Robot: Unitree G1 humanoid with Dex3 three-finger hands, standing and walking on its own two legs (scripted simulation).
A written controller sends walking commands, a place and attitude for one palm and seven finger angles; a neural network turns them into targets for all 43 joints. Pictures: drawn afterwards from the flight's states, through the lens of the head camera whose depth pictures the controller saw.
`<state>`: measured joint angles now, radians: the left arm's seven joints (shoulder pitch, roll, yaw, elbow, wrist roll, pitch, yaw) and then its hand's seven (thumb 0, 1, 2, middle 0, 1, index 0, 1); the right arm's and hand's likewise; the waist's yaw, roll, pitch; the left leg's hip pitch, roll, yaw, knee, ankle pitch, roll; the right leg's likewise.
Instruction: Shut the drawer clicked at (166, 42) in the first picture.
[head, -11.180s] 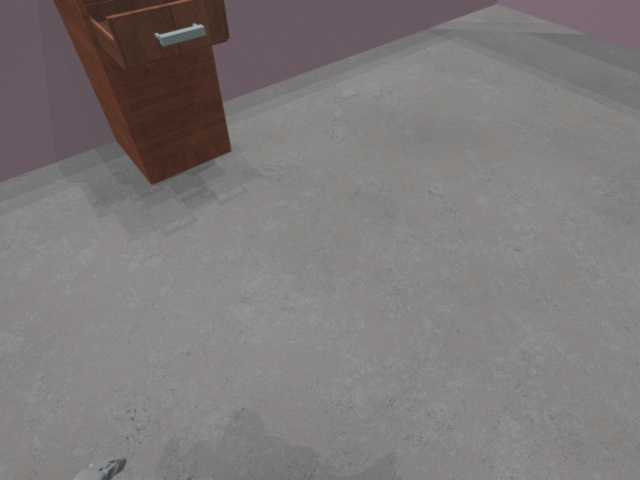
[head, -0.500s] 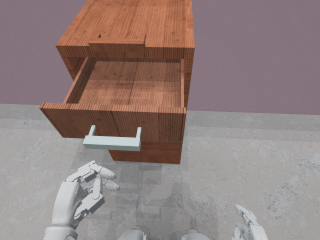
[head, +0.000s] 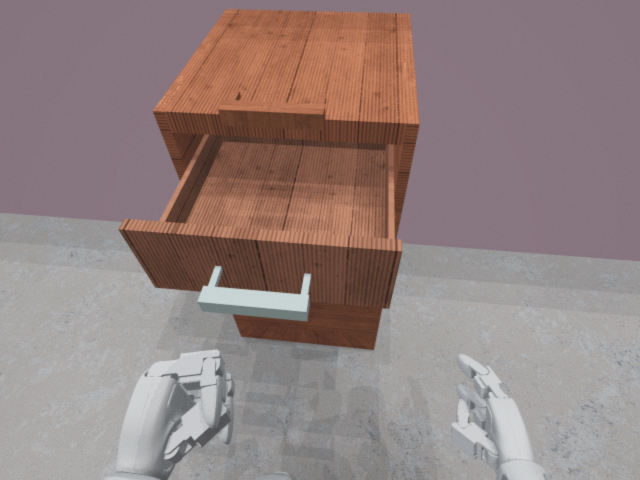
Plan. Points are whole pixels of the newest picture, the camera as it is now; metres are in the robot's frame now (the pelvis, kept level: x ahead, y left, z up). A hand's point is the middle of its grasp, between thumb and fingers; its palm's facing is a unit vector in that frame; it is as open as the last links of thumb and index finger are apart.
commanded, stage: raise the hand and make a fist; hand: left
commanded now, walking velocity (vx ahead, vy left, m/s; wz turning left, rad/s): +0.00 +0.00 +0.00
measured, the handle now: (258, 289) +0.37 +0.12 +0.00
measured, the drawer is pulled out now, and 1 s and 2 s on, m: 0.22 0.22 0.22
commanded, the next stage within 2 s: bring the fist close to the handle in 0.56 s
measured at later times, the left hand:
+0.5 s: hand (230, 400) +0.19 +0.10 +0.10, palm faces -0.05 -1.00 -0.02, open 3.3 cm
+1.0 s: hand (253, 388) +0.21 +0.09 +0.07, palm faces -0.07 -1.00 -0.03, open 3.3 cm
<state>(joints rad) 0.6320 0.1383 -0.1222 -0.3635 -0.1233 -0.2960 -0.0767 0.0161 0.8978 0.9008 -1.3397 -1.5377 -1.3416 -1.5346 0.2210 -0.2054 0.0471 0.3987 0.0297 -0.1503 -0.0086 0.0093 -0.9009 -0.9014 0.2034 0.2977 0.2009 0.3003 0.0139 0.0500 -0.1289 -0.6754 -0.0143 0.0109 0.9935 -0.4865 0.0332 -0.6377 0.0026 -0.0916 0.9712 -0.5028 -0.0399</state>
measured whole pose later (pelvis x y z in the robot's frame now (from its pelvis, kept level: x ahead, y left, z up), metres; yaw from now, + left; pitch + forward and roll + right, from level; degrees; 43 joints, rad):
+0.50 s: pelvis +0.01 +0.00 +0.01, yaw +0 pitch +9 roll -1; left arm 0.66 0.15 -0.12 -0.41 -0.12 -0.26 -0.04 0.02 0.90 0.90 -1.40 -1.60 -1.40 -1.60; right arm 0.29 -0.24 0.02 0.43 0.03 -0.16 -0.01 0.01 -0.90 -0.90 0.20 0.30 0.20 0.30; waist -0.01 0.05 -0.12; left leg -0.62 -0.01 0.02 0.95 -0.48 0.03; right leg -0.59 0.01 -0.08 0.93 -0.49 -0.04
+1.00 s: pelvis +0.00 -0.01 +0.00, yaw +0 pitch +11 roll +0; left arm 0.50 0.13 -0.11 -0.24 -0.11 -0.31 -0.05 0.02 0.90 0.90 -1.40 -1.60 -1.40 -1.60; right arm 0.26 -0.24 0.04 0.44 0.02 -0.16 0.00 0.01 -0.90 -0.90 0.20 0.30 0.20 0.30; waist -0.02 0.04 -0.12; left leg -0.70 0.00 0.01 1.00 -0.49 0.01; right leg -0.67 0.01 -0.10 0.99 -0.51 -0.06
